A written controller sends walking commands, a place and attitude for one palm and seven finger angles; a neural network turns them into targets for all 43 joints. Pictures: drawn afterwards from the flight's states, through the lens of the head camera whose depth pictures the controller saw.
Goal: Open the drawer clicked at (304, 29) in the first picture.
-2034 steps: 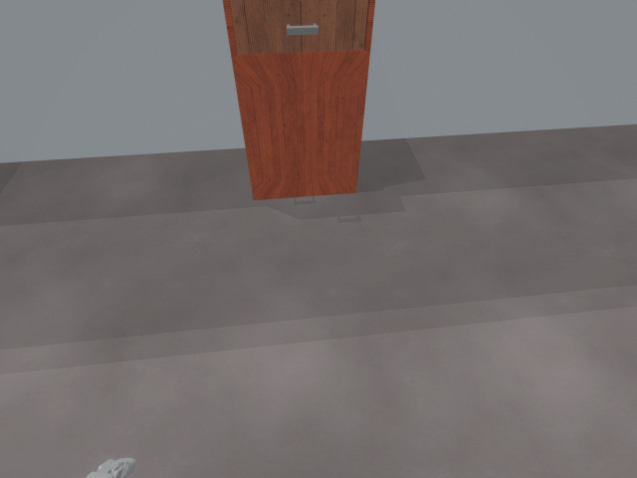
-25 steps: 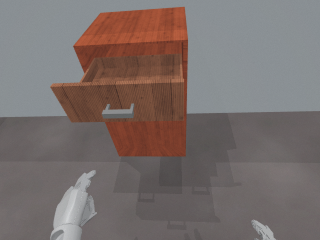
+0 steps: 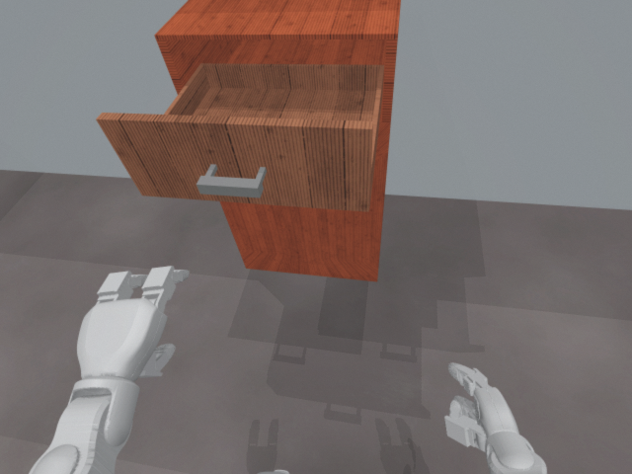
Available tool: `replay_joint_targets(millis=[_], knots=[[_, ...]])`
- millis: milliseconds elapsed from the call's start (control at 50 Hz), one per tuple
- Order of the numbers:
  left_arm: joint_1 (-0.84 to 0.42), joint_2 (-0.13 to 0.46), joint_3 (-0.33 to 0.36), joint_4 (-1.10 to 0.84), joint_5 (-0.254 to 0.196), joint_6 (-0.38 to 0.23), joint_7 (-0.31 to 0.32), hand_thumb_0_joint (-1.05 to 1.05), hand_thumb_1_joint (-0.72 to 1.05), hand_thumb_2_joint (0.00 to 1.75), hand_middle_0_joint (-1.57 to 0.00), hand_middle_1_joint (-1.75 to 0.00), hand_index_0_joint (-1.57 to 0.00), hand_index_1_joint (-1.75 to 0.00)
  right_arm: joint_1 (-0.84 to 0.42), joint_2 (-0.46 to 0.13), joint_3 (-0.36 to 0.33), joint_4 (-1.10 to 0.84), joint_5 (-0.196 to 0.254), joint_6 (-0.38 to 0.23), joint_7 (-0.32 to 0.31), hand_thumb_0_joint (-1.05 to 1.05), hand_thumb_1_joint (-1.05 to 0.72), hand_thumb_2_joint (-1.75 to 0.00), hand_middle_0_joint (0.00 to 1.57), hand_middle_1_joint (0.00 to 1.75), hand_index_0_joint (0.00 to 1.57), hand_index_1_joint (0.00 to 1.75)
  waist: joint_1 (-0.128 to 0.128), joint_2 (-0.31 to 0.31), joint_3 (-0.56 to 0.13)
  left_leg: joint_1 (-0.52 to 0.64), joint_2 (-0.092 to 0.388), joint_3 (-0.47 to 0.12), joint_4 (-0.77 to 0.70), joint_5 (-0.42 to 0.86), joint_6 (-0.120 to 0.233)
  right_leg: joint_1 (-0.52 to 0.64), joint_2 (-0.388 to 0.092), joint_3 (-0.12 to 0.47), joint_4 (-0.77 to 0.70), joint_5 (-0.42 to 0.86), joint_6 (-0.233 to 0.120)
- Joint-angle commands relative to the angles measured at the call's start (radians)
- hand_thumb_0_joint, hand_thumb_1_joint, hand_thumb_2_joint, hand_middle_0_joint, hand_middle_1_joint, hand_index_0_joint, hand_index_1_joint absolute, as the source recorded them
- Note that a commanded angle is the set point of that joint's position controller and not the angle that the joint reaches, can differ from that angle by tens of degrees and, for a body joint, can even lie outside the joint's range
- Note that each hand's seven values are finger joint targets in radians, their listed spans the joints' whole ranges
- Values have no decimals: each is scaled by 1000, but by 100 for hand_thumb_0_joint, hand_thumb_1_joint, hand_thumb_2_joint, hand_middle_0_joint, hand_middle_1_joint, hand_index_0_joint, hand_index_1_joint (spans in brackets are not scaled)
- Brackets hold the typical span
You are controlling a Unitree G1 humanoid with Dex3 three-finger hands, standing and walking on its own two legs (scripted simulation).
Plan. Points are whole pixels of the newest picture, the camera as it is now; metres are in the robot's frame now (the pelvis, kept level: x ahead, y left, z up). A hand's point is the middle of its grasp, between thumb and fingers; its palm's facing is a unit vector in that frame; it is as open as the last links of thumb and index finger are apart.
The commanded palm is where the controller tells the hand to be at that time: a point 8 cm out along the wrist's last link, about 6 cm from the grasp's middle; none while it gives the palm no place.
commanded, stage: raise the hand with hooked fingers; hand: left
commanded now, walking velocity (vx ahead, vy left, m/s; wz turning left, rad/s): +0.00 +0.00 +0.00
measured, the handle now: (233, 178) +0.55 +0.22 +0.04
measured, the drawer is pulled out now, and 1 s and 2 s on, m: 0.29 0.29 0.29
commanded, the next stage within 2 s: move the hooked fingers above the handle in 1.16 s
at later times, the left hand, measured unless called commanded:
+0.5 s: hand (139, 263) +0.32 +0.26 +0.11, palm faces +0.12 -0.12 -0.99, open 13.2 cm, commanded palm +0.29 +0.26 +0.17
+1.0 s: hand (112, 233) +0.34 +0.28 +0.14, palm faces +0.00 -0.09 -1.00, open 13.8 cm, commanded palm +0.31 +0.30 +0.21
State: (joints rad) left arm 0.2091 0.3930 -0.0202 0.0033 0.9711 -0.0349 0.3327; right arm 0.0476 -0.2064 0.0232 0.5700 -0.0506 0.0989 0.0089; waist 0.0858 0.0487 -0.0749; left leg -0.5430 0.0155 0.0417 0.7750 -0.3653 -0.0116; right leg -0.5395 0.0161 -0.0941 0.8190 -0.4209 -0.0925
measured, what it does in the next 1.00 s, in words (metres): shifts its weight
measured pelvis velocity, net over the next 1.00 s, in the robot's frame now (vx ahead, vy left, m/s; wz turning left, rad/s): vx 0.01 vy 0.09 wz -0.10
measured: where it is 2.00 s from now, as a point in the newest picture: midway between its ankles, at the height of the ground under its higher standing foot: outside the picture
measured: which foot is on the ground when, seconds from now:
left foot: down 0.00-1.00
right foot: down 0.00-1.00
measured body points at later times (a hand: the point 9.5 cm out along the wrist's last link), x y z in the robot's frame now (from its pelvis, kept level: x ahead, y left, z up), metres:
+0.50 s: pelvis +0.02 +0.05 +0.02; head +0.02 +0.01 +0.47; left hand +0.31 +0.26 +0.16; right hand +0.20 -0.21 -0.08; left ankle +0.02 +0.16 -0.70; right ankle +0.00 -0.05 -0.70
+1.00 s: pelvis +0.01 +0.09 +0.04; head +0.02 +0.06 +0.48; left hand +0.33 +0.29 +0.20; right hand +0.17 -0.15 -0.08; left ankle +0.02 +0.16 -0.70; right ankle +0.00 -0.05 -0.70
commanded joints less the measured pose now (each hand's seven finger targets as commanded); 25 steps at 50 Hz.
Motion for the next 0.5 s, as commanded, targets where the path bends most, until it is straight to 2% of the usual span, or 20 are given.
replay_joint_targets(millis=[0,20,60,100,140,160,180,240,260,340,360,420,480], knots=[[98,269,177,-167,-21,47,-56,0,1,52,-26,-87,-26,-87,-87,-127,-36,-162,18,-25,-19,0,-90,-90,20,30,20,30,31,-139,-248,50,-73,-24,-118,218,40,394,-63,294,-197,587,94],[97,251,163,-208,-25,40,-63,0,-1,51,-27,-88,-27,-88,-91,-122,-29,-163,18,-25,-20,0,-90,-90,20,30,20,30,29,-126,-245,49,-76,-28,-124,225,39,414,-71,293,-190,643,98],[67,240,164,-280,-32,18,-66,0,-6,49,-27,-92,-27,-92,-92,-124,-32,-159,14,-29,-23,0,-90,-90,20,30,20,30,23,-119,-219,53,-78,-39,-140,222,40,411,-69,284,-198,660,98],[15,263,199,-358,-34,-5,-41,0,-10,47,-27,-94,-27,-94,-97,-129,-37,-165,8,-40,-33,0,-90,-90,20,30,20,30,20,-99,-230,61,-81,-51,-137,216,44,405,-68,300,-209,635,94],[-1,251,214,-358,-35,-32,-4,0,-15,45,-27,-98,-27,-98,-86,-117,-48,-154,5,-56,-40,0,-90,-90,20,30,20,30,13,-95,-217,66,-89,-57,-138,205,46,376,-68,292,-216,593,93],[-12,243,220,-358,-31,-41,14,0,-17,44,-28,-99,-28,-99,-82,-118,-56,-145,4,-62,-38,0,-90,-90,20,30,20,30,9,-84,-231,86,-92,-56,-140,218,48,362,-60,277,-214,583,87],[-23,238,218,-355,-27,-43,28,0,-20,43,-28,-100,-28,-100,-79,-119,-62,-141,4,-66,-36,0,-90,-90,20,30,20,30,7,-72,-231,104,-94,-57,-143,233,50,343,-53,261,-212,577,81],[-35,215,207,-291,-32,0,47,0,-27,40,-28,-105,-28,-105,-75,-127,-83,-122,18,-66,-28,0,-90,-90,20,30,20,30,-2,-104,-226,120,-93,-41,-151,255,50,335,-52,229,-214,608,85],[-57,213,193,-288,-32,25,41,0,-29,39,-29,-107,-29,-107,-76,-133,-87,-121,23,-60,-25,0,-90,-90,20,30,20,30,-1,-83,-247,137,-94,-35,-161,274,49,348,-48,212,-210,612,81],[-172,209,116,-283,-48,125,-30,0,-38,35,-29,-112,-29,-112,-94,-144,-88,-123,47,-38,-30,0,-90,-90,20,30,20,30,-10,-86,-225,202,-83,-28,-205,302,52,353,-36,164,-241,527,79],[-210,211,94,-291,-48,141,-54,0,-41,34,-29,-114,-29,-114,-106,-144,-85,-125,53,-33,-34,0,-90,-90,20,30,20,30,-16,-67,-207,227,-78,-28,-219,298,53,336,-32,152,-255,478,77],[-315,238,75,-313,-44,156,-116,0,-48,31,-30,-118,-30,-118,-108,-141,-71,-128,56,-28,-45,0,-90,-90,20,30,20,30,-17,-44,-192,296,-63,-43,-255,321,55,327,-23,123,-280,395,70],[-412,275,87,-307,-26,151,-157,0,-50,30,-30,-120,-30,-120,-108,-135,-57,-123,54,-19,-52,0,-90,-90,20,30,20,30,-13,-5,-157,338,-51,-58,-290,349,47,323,-12,103,-304,348,59]])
